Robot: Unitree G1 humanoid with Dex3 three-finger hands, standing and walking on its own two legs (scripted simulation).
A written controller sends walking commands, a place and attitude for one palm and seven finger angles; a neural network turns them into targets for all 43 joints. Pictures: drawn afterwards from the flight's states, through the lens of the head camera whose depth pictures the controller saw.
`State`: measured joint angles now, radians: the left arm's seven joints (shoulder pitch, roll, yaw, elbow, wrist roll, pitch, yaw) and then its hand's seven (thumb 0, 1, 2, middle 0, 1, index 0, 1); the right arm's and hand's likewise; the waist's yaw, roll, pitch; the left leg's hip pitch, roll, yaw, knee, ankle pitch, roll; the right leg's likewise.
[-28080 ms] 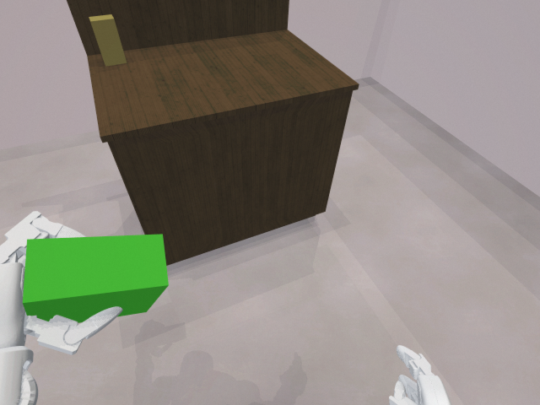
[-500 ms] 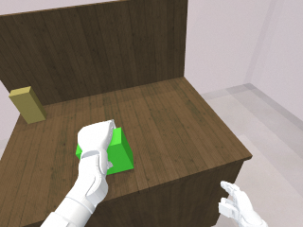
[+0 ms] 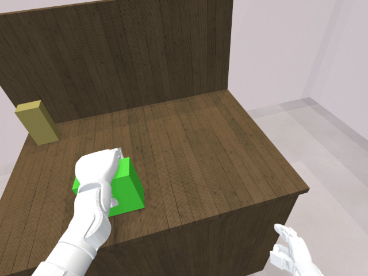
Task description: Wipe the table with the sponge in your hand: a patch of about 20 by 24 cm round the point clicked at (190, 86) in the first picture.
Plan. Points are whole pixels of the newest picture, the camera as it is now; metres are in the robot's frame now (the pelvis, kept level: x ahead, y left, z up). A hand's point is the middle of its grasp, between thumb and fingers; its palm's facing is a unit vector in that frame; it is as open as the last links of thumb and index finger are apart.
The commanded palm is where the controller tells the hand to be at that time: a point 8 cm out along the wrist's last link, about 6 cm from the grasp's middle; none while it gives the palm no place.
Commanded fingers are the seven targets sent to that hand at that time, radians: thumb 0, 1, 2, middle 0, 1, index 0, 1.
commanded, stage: wipe forward along the middle lane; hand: left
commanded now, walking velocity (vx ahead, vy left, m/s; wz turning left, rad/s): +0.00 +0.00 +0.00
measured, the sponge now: (115, 194) +0.29 +0.22 +0.02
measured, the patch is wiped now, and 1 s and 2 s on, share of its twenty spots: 0.95 0.95 0.95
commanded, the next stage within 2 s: slide back across to the first lane in 1.46 s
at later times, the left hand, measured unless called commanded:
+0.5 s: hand (105, 168) +0.33 +0.25 +0.07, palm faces -0.06 -0.04 -1.00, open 10.2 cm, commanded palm +0.32 +0.25 +0.10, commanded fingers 0.00 0.10 1.30 -1.20 -1.60 -1.20 -1.60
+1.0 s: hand (103, 154) +0.38 +0.27 +0.07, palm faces -0.08 -0.02 -1.00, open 10.2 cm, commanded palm +0.37 +0.27 +0.10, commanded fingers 0.00 0.10 1.30 -1.20 -1.60 -1.20 -1.60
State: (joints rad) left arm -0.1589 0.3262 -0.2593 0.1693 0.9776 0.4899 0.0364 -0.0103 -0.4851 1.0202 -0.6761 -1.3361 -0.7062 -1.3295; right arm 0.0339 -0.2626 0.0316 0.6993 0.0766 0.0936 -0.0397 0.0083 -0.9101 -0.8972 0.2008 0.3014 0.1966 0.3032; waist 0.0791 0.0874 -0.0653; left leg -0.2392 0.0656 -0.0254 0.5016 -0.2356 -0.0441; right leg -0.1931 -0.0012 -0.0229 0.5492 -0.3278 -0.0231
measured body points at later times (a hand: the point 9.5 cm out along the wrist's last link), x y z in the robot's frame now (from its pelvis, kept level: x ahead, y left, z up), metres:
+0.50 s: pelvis -0.02 +0.00 +0.00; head -0.03 -0.04 +0.45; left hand +0.33 +0.24 +0.12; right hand +0.16 -0.24 -0.12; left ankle +0.02 +0.17 -0.73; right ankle -0.02 -0.10 -0.73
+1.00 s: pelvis -0.03 +0.00 -0.01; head -0.02 -0.02 +0.44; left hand +0.38 +0.27 +0.12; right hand +0.08 -0.26 -0.14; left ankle +0.02 +0.17 -0.73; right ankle -0.02 -0.10 -0.73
